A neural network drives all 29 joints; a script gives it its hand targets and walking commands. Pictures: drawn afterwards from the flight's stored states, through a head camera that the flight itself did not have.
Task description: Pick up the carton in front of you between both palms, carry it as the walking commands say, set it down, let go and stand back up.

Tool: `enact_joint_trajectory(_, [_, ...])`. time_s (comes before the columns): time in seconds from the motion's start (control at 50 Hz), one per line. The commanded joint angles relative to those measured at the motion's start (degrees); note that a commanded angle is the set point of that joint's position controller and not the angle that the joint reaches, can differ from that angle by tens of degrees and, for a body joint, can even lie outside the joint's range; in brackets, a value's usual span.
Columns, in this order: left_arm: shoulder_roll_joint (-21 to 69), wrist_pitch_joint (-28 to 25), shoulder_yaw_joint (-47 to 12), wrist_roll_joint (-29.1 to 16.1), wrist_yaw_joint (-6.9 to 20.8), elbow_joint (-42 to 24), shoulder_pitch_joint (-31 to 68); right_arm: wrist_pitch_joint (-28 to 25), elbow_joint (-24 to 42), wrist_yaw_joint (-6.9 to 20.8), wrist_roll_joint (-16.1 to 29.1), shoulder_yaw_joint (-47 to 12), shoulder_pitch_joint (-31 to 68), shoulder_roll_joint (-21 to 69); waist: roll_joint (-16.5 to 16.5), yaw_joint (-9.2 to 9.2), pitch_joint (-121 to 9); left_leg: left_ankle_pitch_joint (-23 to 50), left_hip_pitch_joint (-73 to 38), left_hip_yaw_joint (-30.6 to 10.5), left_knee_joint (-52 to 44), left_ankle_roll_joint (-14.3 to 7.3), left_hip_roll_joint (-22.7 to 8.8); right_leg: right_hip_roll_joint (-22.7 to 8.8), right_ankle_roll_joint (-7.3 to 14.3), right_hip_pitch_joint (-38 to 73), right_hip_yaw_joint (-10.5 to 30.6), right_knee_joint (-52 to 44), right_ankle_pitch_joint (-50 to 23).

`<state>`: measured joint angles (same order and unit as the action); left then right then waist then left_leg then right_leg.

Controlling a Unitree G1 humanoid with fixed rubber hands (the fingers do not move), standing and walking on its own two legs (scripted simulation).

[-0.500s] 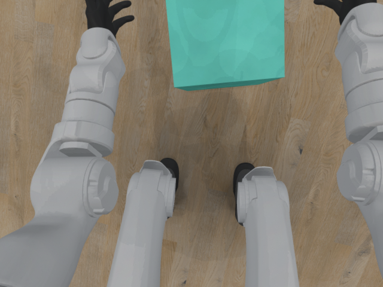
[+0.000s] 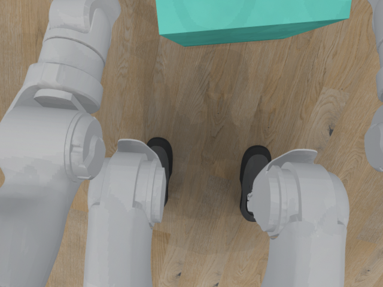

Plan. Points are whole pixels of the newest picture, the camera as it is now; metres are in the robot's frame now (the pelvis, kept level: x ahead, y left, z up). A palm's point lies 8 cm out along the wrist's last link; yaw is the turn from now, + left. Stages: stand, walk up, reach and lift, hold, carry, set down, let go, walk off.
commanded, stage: reach and lift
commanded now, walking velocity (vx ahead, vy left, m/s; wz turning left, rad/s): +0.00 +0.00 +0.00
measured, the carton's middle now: out of the picture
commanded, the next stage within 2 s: none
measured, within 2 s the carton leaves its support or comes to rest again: leaves its support in 0.76 s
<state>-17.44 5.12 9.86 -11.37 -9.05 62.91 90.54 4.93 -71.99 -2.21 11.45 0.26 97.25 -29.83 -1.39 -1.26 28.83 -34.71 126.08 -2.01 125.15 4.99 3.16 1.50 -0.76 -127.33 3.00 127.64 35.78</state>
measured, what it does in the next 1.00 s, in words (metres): stands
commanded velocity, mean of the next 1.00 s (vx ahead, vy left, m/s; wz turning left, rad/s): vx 0.00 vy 0.00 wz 0.00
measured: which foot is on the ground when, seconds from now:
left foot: down 0.00-1.00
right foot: down 0.00-1.00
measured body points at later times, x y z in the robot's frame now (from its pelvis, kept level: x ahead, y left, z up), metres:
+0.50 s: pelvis -0.01 +0.00 +0.00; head +0.38 -0.03 +0.21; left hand +0.57 +0.12 -0.18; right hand +0.59 -0.19 -0.18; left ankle +0.11 +0.14 -0.34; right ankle +0.10 -0.12 -0.34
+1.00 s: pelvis +0.00 +0.01 +0.04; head +0.31 -0.03 +0.36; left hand +0.55 +0.11 -0.06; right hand +0.55 -0.19 -0.06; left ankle +0.11 +0.14 -0.34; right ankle +0.10 -0.12 -0.34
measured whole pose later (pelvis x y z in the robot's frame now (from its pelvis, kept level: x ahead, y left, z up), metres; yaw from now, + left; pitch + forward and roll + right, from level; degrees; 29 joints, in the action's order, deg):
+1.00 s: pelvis +0.00 +0.01 +0.04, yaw -2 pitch +41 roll +2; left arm -3.2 18.1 25.9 3.3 -9.4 43.3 71.1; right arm 20.1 -50.1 -3.4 -4.2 16.4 76.0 -12.2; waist -1.6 0.0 3.7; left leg -33.3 124.7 -4.6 116.8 6.5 6.6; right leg 6.2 -3.9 -126.1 5.4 118.1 32.8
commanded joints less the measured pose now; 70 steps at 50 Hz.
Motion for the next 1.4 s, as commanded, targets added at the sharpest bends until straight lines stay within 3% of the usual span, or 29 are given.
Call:
enact_joint_trajectory(0.0, [-6.4, -1.6, -1.7, -1.6, -0.4, -6.9, 15.4, -1.7, 7.2, -0.8, 1.4, -0.6, 17.2, -6.8, 3.6, 0.23, -83.3, 30.3, -38.6, 7.1, -4.6, -1.3, -0.1, -0.2, -1.0, 39.1, -3.2, -8.9, -31.4])
enact_joint_trajectory(0.06, [-5.5, -1.4, -1.4, -1.4, -0.9, -5.4, 12.4, -1.5, 6.6, -0.8, 2.0, -1.2, 15.4, -5.9, 4.3, -0.68, -83.4, 30.1, -37.7, 7.2, -5.2, -1.2, 0.4, -0.1, -1.0, 39.2, -3.6, -8.6, -31.5])
enact_joint_trajectory(0.14, [-4.3, -1.3, 0.5, 0.2, -0.6, -3.1, 11.2, -1.2, 4.0, -0.2, 0.6, -0.1, 13.4, -4.2, 4.7, -0.43, -75.4, 25.7, -32.7, 6.8, -6.2, -1.4, 0.5, -0.2, -1.1, 33.5, -3.4, -9.7, -26.2])
enact_joint_trajectory(0.26, [-2.5, -1.3, 0.7, 1.4, -0.1, -4.2, 15.5, -1.1, 4.4, 0.2, -0.7, 0.4, 16.4, -2.1, 3.4, 0.28, -72.3, 22.1, -33.8, 6.1, -7.3, -1.6, 0.7, 0.0, -0.9, 29.9, -3.6, -11.1, -21.0])
enact_joint_trajectory(0.32, [2.1, -0.8, -0.5, 0.9, 0.5, -4.6, 18.7, -0.7, 4.7, 0.8, -0.7, -0.7, 19.2, 2.8, 3.1, 0.62, -71.0, 20.1, -34.8, 6.3, -7.5, -1.8, 1.3, 0.7, -0.4, 30.8, -3.7, -11.5, -19.2])
enact_joint_trajectory(0.38, [6.6, 0.0, 2.5, 4.8, 1.5, -5.1, 18.9, 0.4, 4.9, 2.4, -2.9, 0.0, 20.5, 9.6, 3.4, -0.25, -67.6, 17.8, -35.7, 7.1, -7.8, -1.8, 1.9, 1.3, -0.7, 31.9, -4.0, -11.7, -16.8])
enact_joint_trajectory(0.42, [29.4, 1.6, -2.2, 5.8, 6.8, -6.9, 26.9, 1.9, 6.3, 7.6, -3.6, -4.3, 26.5, 33.1, 3.7, 0.02, -65.5, 16.6, -33.4, 7.4, -7.3, -2.2, 3.2, 2.7, -0.1, 33.0, -4.1, -11.4, -16.5])
enact_joint_trajectory(0.46, [44.1, 3.9, -3.3, 7.8, 12.2, -7.6, 28.8, 4.0, 7.3, 12.9, -5.4, -3.7, 24.4, 48.8, 4.0, 0.57, -60.9, 14.9, -30.4, 7.6, -6.7, -2.7, 4.2, 3.6, 0.3, 31.5, -4.5, -10.5, -16.4])
enact_joint_trajectory(0.5, [50.6, 5.9, -3.8, 8.3, 15.6, -9.9, 28.5, 5.7, 9.4, 16.3, -6.5, -2.2, 21.3, 56.1, 3.0, 1.05, -59.2, 14.1, -28.3, 8.0, -6.5, -3.1, 4.5, 4.1, 0.8, 29.2, -4.9, -10.4, -16.1])
enact_joint_trajectory(0.56, [54.5, 7.1, -5.4, 7.5, 17.4, -11.5, 27.3, 7.1, 12.5, 18.2, -6.3, -2.1, 19.9, 59.4, 1.5, 1.77, -60.9, 15.6, -28.5, 8.1, -6.0, -3.8, 4.6, 4.3, 0.9, 26.8, -5.6, -10.2, -16.6])
enact_joint_trajectory(0.66, [60.5, 7.4, -10.5, 2.0, 17.6, -16.5, 30.1, 7.8, 19.3, 18.1, -3.6, -6.1, 21.5, 65.2, 2.8, 2.58, -74.9, 23.3, -30.0, 8.2, -4.8, -4.0, 4.8, 4.2, 1.2, 35.6, -5.1, -9.2, -27.0])
enact_joint_trajectory(0.78, [67.8, 8.9, -19.9, -2.5, 15.3, -31.3, 34.5, 9.5, 38.6, 15.2, 0.7, -13.7, 24.7, 73.3, 4.5, 3.83, -116.5, 38.2, -40.0, 8.4, -6.8, -3.1, 6.0, 4.8, 0.0, 58.0, -5.9, -9.4, -49.2])
enact_joint_trajectory(0.82, [69.7, 10.0, -21.4, -1.0, 14.5, -35.0, 33.5, 10.7, 42.7, 13.9, 0.3, -15.3, 24.3, 76.6, 5.2, 2.52, -125.4, 37.8, -42.4, 9.2, -8.7, -2.8, 6.6, 5.8, -0.9, 59.2, -6.8, -11.0, -47.3])
enact_joint_trajectory(0.86, [69.9, 11.2, -21.1, 0.8, 14.3, -35.3, 31.0, 12.2, 41.5, 13.4, -0.6, -15.3, 20.9, 78.5, 5.6, 1.51, -123.4, 34.5, -41.3, 9.8, -11.3, -2.6, 6.9, 6.5, -1.4, 58.4, -7.6, -13.7, -43.1])
enact_joint_trajectory(0.9, [70.8, 12.2, -18.7, 3.4, 14.8, -31.0, 26.4, 13.5, 35.7, 13.6, -3.4, -12.9, 15.5, 80.4, 6.0, 1.05, -111.5, 29.1, -35.6, 9.9, -14.4, -2.2, 7.0, 6.9, -1.7, 53.8, -7.8, -17.0, -38.1])
enact_joint_trajectory(0.98, [71.0, 13.6, -7.8, 11.9, 16.5, -20.2, 20.4, 14.9, 23.4, 15.0, -12.0, -1.9, 8.9, 81.0, 5.3, 0.23, -87.6, 14.7, -28.2, 9.8, -20.6, -2.7, 7.3, 7.0, -1.3, 36.1, -8.3, -24.8, -18.4])
enact_joint_trajectory(1.04, [70.5, 14.3, -1.9, 16.5, 17.1, -16.5, 19.2, 15.2, 19.6, 15.7, -16.8, 4.5, 8.6, 79.8, 4.4, 0.53, -82.0, 9.9, -27.9, 9.1, -25.0, -3.1, 7.3, 7.2, -0.4, 32.5, -8.0, -28.9, -12.2])
enact_joint_trajectory(1.1, [70.8, 14.7, 0.4, 18.6, 17.5, -15.4, 19.0, 15.2, 18.6, 16.1, -19.1, 7.5, 9.0, 79.2, 3.4, 1.08, -82.6, 8.3, -30.0, 8.6, -28.2, -3.1, 7.2, 7.3, 0.0, 33.0, -8.1, -31.8, -10.2])
enact_joint_trajectory(1.18, [72.5, 15.4, -0.8, 18.5, 18.0, -16.8, 19.7, 15.5, 20.2, 16.4, -19.5, 7.7, 9.8, 80.2, 2.4, 1.91, -88.0, 8.2, -34.4, 8.4, -31.4, -2.7, 7.2, 7.3, 0.0, 37.1, -8.4, -34.9, -10.0])
enact_joint_trajectory(1.38, [80.1, 18.0, -12.1, 13.1, 19.8, -24.7, 14.7, 18.2, 30.4, 16.9, -13.8, -3.4, 6.1, 88.5, 2.8, 1.9, -105.5, 16.6, -47.7, 8.7, -37.6, -1.9, 7.7, 7.9, -1.2, 54.2, -8.9, -40.7, -19.8])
